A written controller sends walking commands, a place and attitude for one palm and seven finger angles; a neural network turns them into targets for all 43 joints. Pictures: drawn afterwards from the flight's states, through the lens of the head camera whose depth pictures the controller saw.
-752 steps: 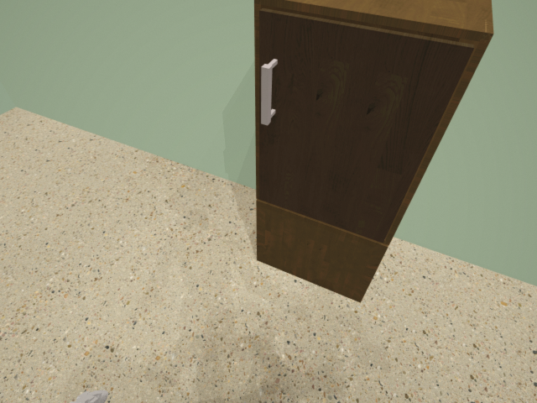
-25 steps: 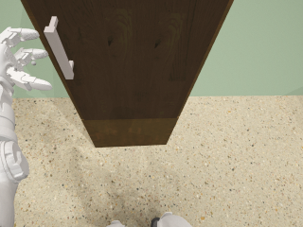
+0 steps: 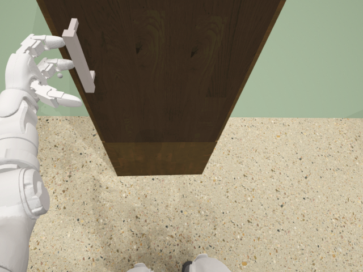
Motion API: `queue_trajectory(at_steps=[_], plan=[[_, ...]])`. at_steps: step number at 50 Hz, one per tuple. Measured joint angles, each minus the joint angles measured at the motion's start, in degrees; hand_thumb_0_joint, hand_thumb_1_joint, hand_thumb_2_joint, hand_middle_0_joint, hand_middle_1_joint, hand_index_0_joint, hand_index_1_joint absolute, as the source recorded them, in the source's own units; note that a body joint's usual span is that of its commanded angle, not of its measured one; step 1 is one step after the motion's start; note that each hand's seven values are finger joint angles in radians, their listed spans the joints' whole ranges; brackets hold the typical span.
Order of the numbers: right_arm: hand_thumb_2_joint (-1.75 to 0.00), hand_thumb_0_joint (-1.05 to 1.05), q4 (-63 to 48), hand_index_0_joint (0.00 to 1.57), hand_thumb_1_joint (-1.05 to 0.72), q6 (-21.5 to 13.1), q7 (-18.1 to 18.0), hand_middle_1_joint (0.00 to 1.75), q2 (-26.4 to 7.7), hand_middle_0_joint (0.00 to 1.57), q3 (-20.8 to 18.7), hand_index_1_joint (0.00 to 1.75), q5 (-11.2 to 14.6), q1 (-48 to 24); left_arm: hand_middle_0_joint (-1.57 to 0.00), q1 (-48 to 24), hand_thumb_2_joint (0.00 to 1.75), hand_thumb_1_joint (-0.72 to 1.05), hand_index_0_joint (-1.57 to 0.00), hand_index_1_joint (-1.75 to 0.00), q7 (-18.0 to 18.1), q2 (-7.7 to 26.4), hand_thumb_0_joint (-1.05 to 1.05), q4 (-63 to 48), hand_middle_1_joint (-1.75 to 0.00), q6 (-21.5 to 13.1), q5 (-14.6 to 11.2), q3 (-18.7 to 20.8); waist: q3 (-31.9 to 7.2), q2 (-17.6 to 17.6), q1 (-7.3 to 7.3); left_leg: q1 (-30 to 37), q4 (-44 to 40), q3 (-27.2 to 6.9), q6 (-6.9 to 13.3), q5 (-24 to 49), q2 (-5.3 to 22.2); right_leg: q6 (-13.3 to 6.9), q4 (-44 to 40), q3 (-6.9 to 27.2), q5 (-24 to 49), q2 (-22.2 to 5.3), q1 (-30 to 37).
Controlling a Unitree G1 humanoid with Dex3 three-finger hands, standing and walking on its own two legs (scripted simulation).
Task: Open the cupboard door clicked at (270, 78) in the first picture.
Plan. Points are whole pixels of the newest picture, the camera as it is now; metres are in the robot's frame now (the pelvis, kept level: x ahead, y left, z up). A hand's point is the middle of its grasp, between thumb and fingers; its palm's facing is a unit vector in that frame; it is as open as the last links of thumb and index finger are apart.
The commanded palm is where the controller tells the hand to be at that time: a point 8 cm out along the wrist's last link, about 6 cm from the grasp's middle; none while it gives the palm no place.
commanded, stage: slide the fingers in behind the handle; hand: left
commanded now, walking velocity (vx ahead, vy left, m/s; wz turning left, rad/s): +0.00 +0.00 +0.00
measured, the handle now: (82, 58) +0.55 +0.18 +0.12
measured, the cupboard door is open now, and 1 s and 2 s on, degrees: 0 0 0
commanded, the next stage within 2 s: close the thumb around the handle in 1.10 s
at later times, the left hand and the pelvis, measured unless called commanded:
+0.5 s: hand (77, 77) +0.50 +0.19 +0.11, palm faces -0.03 -1.00 +0.02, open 14.0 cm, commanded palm +0.48 +0.22 +0.11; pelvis +0.00 +0.00 +0.00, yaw +1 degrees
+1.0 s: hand (92, 76) +0.50 +0.16 +0.11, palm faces -0.02 -1.00 -0.01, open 13.9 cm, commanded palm +0.47 +0.21 +0.11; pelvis -0.01 -0.01 +0.00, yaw +0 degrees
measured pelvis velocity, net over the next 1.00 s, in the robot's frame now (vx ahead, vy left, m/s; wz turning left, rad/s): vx -0.01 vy -0.01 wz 0.00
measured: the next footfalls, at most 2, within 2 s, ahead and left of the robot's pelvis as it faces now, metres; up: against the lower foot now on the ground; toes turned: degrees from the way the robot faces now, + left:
none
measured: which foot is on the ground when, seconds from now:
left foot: down 0.00-1.00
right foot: down 0.00-1.00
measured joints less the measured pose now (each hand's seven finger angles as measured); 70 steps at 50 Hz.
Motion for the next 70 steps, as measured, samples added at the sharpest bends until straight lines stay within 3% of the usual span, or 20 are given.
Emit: queue_trajectory(at_steps=[15, 23, 29, 51, 62, 70], plan=[[-0.9, 0.0, 1.4, 0.2, -0.9, -0.9, 0.7, 0.3, 0.3, 0.2, -0.5, 0.3, -0.3, 1.0, -0.3, -0.3, 0.3, -0.5, -0.29, -1.22, 2.5, -2.2, -0.01, -0.6, -1.2, -0.6, -0.4, -2.4, -0.2, 0.4, 0.3, -0.6, 0.7, -0.3, 0.2, -0.2, -0.4, 0.3, 0.6, -0.3, -0.3, -0.4, -0.4], [-0.9, 0.0, 2.2, 0.2, -0.9, -1.4, 1.5, 0.3, 0.8, 0.2, -0.8, 0.3, -0.7, 1.1, -0.3, 0.0, 0.3, -0.5, -0.29, -1.22, 4.4, -5.6, -0.01, -1.2, -1.2, -0.7, -0.5, -4.0, -0.7, 0.6, 0.49, -0.3, 0.8, -0.4, 0.2, -0.3, -0.5, 0.4, 0.8, -0.3, -0.5, -0.5, -0.2], [-0.9, 0.0, 1.8, 0.2, -0.9, -1.6, 2.0, 0.3, 1.1, 0.2, -0.9, 0.3, -0.9, 0.9, -0.3, 0.7, 0.3, -0.5, -0.29, -1.21, 6.3, -7.4, -0.01, -2.2, -1.2, -1.7, 0.9, -4.0, -0.9, 0.8, 0.34, 0.2, 0.7, 0.0, 0.1, -0.4, -0.4, 0.2, 1.1, 0.1, -0.6, -0.4, 0.1], [-0.9, 0.0, 0.9, 0.2, -0.9, -2.1, 1.2, 0.3, 0.3, 0.2, -0.8, 0.3, -0.4, 0.6, -0.31, -0.2, 0.3, -0.5, -0.31, -1.21, 7.6, -6.6, -0.01, -0.6, -1.2, -2.0, 2.1, -2.1, 0.2, 0.5, -0.36, 0.7, -0.2, 0.7, -0.7, 0.6, 0.1, -0.8, 1.5, 0.7, -0.1, 0.1, -0.4], [-0.9, 0.0, 1.1, 0.2, -0.9, -2.0, 1.0, 0.3, 0.0, 0.2, -1.0, 0.3, -0.2, 0.9, -0.31, 0.8, 0.3, -0.5, -0.3, -1.2, 6.8, -6.2, -0.01, -1.2, -1.2, -1.8, 1.2, -2.1, 0.1, 0.6, -0.19, 1.2, -0.9, 0.5, -1.2, 0.9, 0.3, -1.3, 0.9, 0.6, 0.1, 0.4, 0.1], [-0.9, 0.0, 0.9, 0.2, -0.9, -2.1, 0.9, 0.3, 0.1, 0.2, -0.9, 0.3, -0.1, 0.4, -0.32, 0.9, 0.38, -0.33, -0.3, -1.21, 6.8, -6.2, -0.01, -1.3, -1.21, -1.7, 1.1, -2.2, 0.2, 0.7, -0.05, 1.4, -1.1, 0.4, -1.3, 0.9, 0.3, -1.4, 0.7, 0.6, 0.1, 0.4, 0.3]])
